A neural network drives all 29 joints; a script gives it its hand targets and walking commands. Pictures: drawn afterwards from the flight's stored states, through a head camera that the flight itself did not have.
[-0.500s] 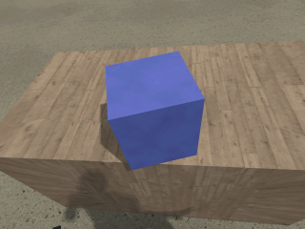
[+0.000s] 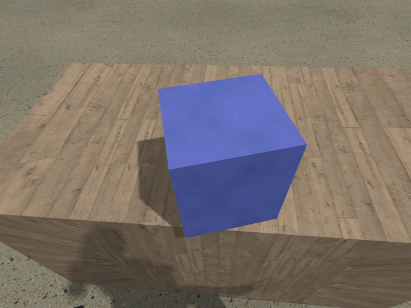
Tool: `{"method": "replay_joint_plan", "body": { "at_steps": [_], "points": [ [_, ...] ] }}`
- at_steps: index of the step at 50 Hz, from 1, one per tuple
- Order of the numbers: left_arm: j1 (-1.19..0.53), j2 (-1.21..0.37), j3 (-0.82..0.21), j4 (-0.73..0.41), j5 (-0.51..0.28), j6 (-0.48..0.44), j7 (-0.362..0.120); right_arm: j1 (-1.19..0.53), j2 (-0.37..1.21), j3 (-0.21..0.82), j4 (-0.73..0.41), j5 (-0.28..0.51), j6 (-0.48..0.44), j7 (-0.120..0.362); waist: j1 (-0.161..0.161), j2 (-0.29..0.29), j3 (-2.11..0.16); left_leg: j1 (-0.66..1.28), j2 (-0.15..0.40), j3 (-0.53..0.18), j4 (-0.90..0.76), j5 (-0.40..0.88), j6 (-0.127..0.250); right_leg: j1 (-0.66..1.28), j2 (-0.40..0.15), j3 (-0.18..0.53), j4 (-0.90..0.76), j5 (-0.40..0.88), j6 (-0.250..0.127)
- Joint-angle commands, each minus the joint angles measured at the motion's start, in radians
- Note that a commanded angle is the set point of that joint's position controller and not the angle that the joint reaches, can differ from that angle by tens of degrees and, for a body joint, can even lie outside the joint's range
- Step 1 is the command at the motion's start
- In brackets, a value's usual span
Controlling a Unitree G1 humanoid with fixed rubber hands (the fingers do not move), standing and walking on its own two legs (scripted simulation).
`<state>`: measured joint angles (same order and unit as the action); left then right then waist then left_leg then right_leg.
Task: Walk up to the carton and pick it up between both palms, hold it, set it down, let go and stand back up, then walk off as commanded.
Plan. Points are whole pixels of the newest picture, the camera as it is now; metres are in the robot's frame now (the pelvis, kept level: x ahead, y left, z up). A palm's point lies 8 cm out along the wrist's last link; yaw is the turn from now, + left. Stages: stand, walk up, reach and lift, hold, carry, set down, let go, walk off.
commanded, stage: walk up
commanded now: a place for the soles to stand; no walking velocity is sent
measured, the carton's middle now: (222, 159) +0.40 +0.01 +0.07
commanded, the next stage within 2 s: reach and lift in 1.02 s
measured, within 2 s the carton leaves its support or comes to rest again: neither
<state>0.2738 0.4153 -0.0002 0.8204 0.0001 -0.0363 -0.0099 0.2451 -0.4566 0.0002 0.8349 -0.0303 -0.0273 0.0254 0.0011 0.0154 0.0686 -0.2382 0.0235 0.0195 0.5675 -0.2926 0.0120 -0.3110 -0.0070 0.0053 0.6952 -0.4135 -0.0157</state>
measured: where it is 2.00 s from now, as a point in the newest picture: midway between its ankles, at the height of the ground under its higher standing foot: outside the picture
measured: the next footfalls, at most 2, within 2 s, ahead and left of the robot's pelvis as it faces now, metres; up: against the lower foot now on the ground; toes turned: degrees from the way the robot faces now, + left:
right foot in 0.04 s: +0.09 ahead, -0.12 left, +0.00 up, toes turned -1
left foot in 0.34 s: +0.06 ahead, +0.13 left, +0.00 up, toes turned +3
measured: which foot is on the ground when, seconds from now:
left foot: down 0.00-0.08, up 0.10-0.32, down 0.34-1.00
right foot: up 0.00-0.02, down 0.04-1.00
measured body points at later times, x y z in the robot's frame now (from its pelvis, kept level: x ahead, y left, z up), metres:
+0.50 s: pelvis +0.03 +0.00 +0.00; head +0.03 +0.00 +0.45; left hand +0.13 +0.32 -0.10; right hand +0.14 -0.32 -0.10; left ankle +0.02 +0.13 -0.73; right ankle +0.05 -0.12 -0.73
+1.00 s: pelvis +0.04 +0.00 +0.00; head +0.05 +0.00 +0.45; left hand +0.14 +0.32 -0.10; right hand +0.16 -0.32 -0.10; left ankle +0.02 +0.13 -0.73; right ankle +0.05 -0.12 -0.73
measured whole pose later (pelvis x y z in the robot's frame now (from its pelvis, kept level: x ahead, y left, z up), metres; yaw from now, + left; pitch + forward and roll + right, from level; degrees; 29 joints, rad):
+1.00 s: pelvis +0.04 +0.00 +0.00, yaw +0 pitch +0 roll +0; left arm 0.24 0.41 0.00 0.84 0.00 -0.06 0.00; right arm 0.16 -0.43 0.00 0.86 -0.01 -0.02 0.02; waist 0.00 0.00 0.01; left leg -0.22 0.02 0.02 0.54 -0.31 0.00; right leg -0.28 -0.02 0.00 0.55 -0.27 0.01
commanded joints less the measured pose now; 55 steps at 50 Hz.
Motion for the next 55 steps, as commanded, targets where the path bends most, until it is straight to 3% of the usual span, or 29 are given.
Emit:
{"method": "replay_joint_plan", "body": {
  "at_steps": [1, 2, 3, 4, 6, 7, 13, 14, 15, 17, 18, 19, 21, 24, 25, 26, 30, 31, 35, 38, 39, 40, 42, 43, 48, 51, 52, 54, 55],
  "points": [
    [0.124, 0.199, 0.094, 0.015, 0.016, -0.049, 0.030, -0.044, -0.129, -0.058, -0.091, 0.042, 0.010, -0.012, 0.056, -0.025, -0.138, -0.048, 0.076, -0.025, 0.148, 0.294, 0.068, 0.244, -0.051, 0.073, -0.285, 0.370, -0.063],
    [0.115, 0.243, 0.100, 0.016, 0.026, -0.048, 0.034, -0.066, -0.096, -0.048, -0.103, 0.040, 0.010, -0.009, 0.045, -0.127, -0.162, -0.177, 0.005, 0.006, 0.220, 0.010, 0.025, 0.333, -0.218, 0.332, -0.339, 0.401, -0.111],
    [0.062, 0.275, 0.098, 0.002, 0.029, -0.049, 0.034, -0.079, -0.103, -0.049, -0.076, 0.041, 0.025, -0.016, 0.036, -0.115, -0.138, -0.180, -0.015, -0.040, 0.244, -0.270, 0.012, 0.243, -0.346, 0.458, -0.397, 0.283, -0.190],
    [0.023, 0.298, 0.098, -0.005, 0.027, -0.046, 0.030, -0.061, -0.157, -0.061, -0.063, 0.035, 0.034, -0.017, 0.020, -0.091, -0.065, -0.190, 0.010, -0.075, 0.309, -0.332, 0.024, 0.151, -0.361, 0.479, -0.411, 0.118, -0.229],
    [-0.025, 0.284, 0.088, -0.014, 0.029, -0.042, 0.030, -0.036, -0.145, -0.064, -0.047, 0.030, 0.028, -0.014, -0.012, -0.142, 0.008, -0.162, 0.027, -0.078, 0.190, -0.299, 0.040, 0.076, -0.289, 0.361, -0.389, 0.131, -0.195],
    [-0.005, 0.253, 0.086, -0.012, 0.018, -0.042, 0.028, -0.037, -0.142, -0.066, -0.035, 0.028, 0.020, -0.009, 0.006, -0.130, -0.007, -0.168, 0.015, -0.047, 0.158, -0.245, 0.027, 0.105, -0.272, 0.323, -0.393, 0.164, -0.180],
    [0.002, 0.238, 0.078, -0.001, 0.007, -0.022, 0.021, -0.061, -0.100, -0.063, -0.015, 0.017, -0.003, -0.022, 0.015, -0.199, -0.131, -0.062, -0.015, 0.019, -0.134, -0.041, 0.024, 0.270, -0.196, 0.164, -0.205, 0.696, -0.141],
    [-0.053, 0.225, 0.073, -0.025, -0.002, -0.016, 0.022, -0.039, -0.108, -0.064, -0.011, 0.019, -0.007, -0.022, -0.014, -0.115, -0.140, 0.029, -0.009, 0.012, -0.180, 0.082, 0.016, 0.215, -0.188, 0.154, -0.183, 0.686, -0.113],
    [-0.061, 0.201, 0.057, -0.035, -0.009, -0.013, 0.021, -0.011, -0.126, -0.072, 0.000, 0.014, -0.012, -0.029, -0.023, -0.125, -0.183, 0.130, 0.016, -0.020, -0.210, 0.161, 0.037, 0.151, -0.165, 0.126, -0.129, 0.636, -0.086],
    [-0.080, 0.145, 0.035, -0.045, -0.016, -0.013, 0.019, -0.038, -0.200, -0.083, 0.009, 0.007, -0.015, -0.032, -0.012, 0.039, -0.164, 0.217, 0.196, -0.237, -0.229, 0.202, 0.093, -0.043, -0.051, 0.041, -0.081, 0.322, -0.007],
    [-0.113, 0.148, 0.037, -0.021, -0.010, -0.006, 0.019, -0.095, -0.198, -0.077, 0.005, 0.012, -0.011, -0.030, 0.002, 0.009, -0.081, 0.116, 0.266, -0.292, -0.259, 0.112, 0.148, -0.067, -0.015, -0.021, -0.093, 0.071, 0.009],
    [-0.088, 0.151, 0.046, -0.009, -0.010, -0.001, 0.015, -0.107, -0.219, -0.073, 0.009, 0.015, -0.011, -0.022, 0.010, 0.105, -0.025, -0.009, 0.264, -0.237, -0.255, -0.007, 0.164, 0.006, -0.022, -0.013, -0.121, -0.007, 0.001],
    [-0.050, 0.169, 0.059, 0.010, 0.004, -0.015, 0.011, -0.160, -0.194, -0.064, 0.005, 0.013, -0.006, -0.013, 0.039, 0.121, 0.017, -0.046, 0.163, -0.137, -0.219, -0.068, 0.107, 0.050, -0.030, 0.007, -0.188, 0.065, -0.025],
    [-0.026, 0.210, 0.065, 0.027, 0.012, -0.037, 0.012, -0.131, -0.143, -0.060, -0.004, 0.021, -0.009, -0.014, 0.023, 0.017, -0.068, -0.013, 0.083, -0.052, -0.098, 0.111, 0.052, 0.141, -0.115, 0.111, -0.259, 0.341, -0.058],
    [-0.040, 0.227, 0.068, 0.029, 0.016, -0.041, 0.017, -0.126, -0.146, -0.051, -0.001, 0.025, -0.006, -0.012, 0.000, 0.010, -0.085, 0.008, 0.057, -0.035, -0.057, 0.070, 0.041, 0.102, -0.144, 0.173, -0.287, 0.335, -0.071],
    [-0.059, 0.223, 0.064, 0.011, 0.022, -0.040, 0.014, -0.106, -0.134, -0.056, 0.003, 0.024, -0.009, -0.014, -0.018, -0.051, -0.115, 0.045, 0.056, -0.040, -0.072, 0.013, 0.040, 0.090, -0.171, 0.174, -0.288, 0.326, -0.083],
    [-0.076, 0.171, 0.045, 0.020, 0.006, -0.029, 0.010, -0.149, -0.171, -0.054, 0.016, 0.012, -0.014, -0.010, 0.009, 0.061, -0.068, 0.036, 0.124, -0.132, -0.206, -0.024, 0.082, 0.021, -0.067, 0.069, -0.212, 0.193, -0.022],
    [-0.066, 0.174, 0.055, 0.023, 0.007, -0.026, 0.008, -0.161, -0.177, -0.056, 0.008, 0.019, -0.012, -0.008, 0.018, 0.034, -0.068, 0.031, 0.130, -0.118, -0.197, -0.047, 0.082, 0.040, -0.056, 0.048, -0.222, 0.192, -0.016],
    [-0.091, 0.185, 0.056, 0.014, 0.015, -0.033, 0.009, -0.147, -0.172, -0.051, 0.021, 0.022, -0.015, -0.013, 0.006, -0.010, -0.084, 0.022, 0.105, -0.081, -0.150, 0.118, 0.065, 0.101, -0.093, 0.087, -0.243, 0.353, -0.036],
    [-0.070, 0.190, 0.050, 0.019, 0.008, -0.035, 0.013, -0.135, -0.151, -0.051, 0.008, 0.022, -0.013, -0.015, 0.005, 0.060, -0.105, 0.055, 0.082, -0.047, -0.128, 0.161, 0.050, 0.097, -0.090, 0.084, -0.206, 0.382, -0.043],
    [-0.067, 0.191, 0.053, 0.027, 0.009, -0.035, 0.012, -0.152, -0.142, -0.048, 0.014, 0.021, -0.012, -0.014, 0.013, 0.038, -0.118, 0.053, 0.087, -0.063, -0.118, 0.208, 0.050, 0.109, -0.101, 0.077, -0.196, 0.392, -0.049],
    [-0.058, 0.198, 0.054, 0.013, 0.014, -0.035, 0.014, -0.149, -0.134, -0.049, 0.009, 0.026, -0.008, -0.015, 0.006, -0.002, -0.124, 0.083, 0.094, -0.052, -0.112, 0.213, 0.055, 0.109, -0.108, 0.081, -0.210, 0.423, -0.046],
    [-0.082, 0.191, 0.059, 0.017, 0.008, -0.034, 0.017, -0.153, -0.154, -0.052, 0.014, 0.022, -0.011, -0.015, 0.004, 0.036, -0.141, 0.071, 0.091, -0.059, -0.120, 0.191, 0.049, 0.129, -0.105, 0.097, -0.214, 0.410, -0.047],
    [-0.080, 0.212, 0.054, 0.024, 0.010, -0.033, 0.018, -0.160, -0.149, -0.057, 0.016, 0.019, -0.006, -0.016, 0.003, -0.024, -0.131, 0.096, 0.088, -0.051, -0.110, 0.184, 0.046, 0.103, -0.113, 0.104, -0.218, 0.422, -0.048],
    [-0.085, 0.176, 0.048, 0.013, 0.006, -0.026, 0.014, -0.146, -0.170, -0.055, 0.023, 0.020, -0.008, -0.015, 0.002, 0.072, -0.096, 0.047, 0.125, -0.104, -0.172, 0.060, 0.076, 0.066, -0.077, 0.054, -0.216, 0.246, -0.032],
    [-0.073, 0.187, 0.048, 0.012, 0.009, -0.027, 0.008, -0.169, -0.166, -0.054, 0.009, 0.014, -0.009, -0.013, 0.011, 0.068, -0.088, 0.037, 0.097, -0.079, -0.166, 0.055, 0.058, 0.081, -0.085, 0.079, -0.236, 0.249, -0.037],
    [-0.424, 0.072, 0.085, -0.148, 0.035, 0.178, 0.029, -0.397, 0.022, -0.176, 0.202, -0.119, -0.194, 0.019, -0.033, 0.004, 0.080, -0.204, -0.012, 0.026, -0.120, -0.030, -0.034, 0.041, 0.009, -0.124, -0.121, 0.068, -0.047],
    [-0.367, 0.051, 0.128, -0.286, 0.069, 0.316, 0.060, -0.273, -0.085, -0.185, 0.204, -0.121, -0.217, 0.059, -0.044, 0.057, 0.084, -0.279, 0.061, 0.066, -0.159, -0.079, 0.003, 0.173, 0.039, -0.118, -0.061, 0.113, -0.032],
    [-0.392, 0.060, 0.125, -0.326, 0.062, 0.333, 0.057, -0.289, -0.077, -0.185, 0.187, -0.121, -0.219, 0.059, -0.044, 0.043, 0.063, -0.244, 0.047, 0.067, -0.139, -0.072, -0.001, 0.151, 0.019, -0.113, -0.084, 0.118, -0.043]
  ]
}}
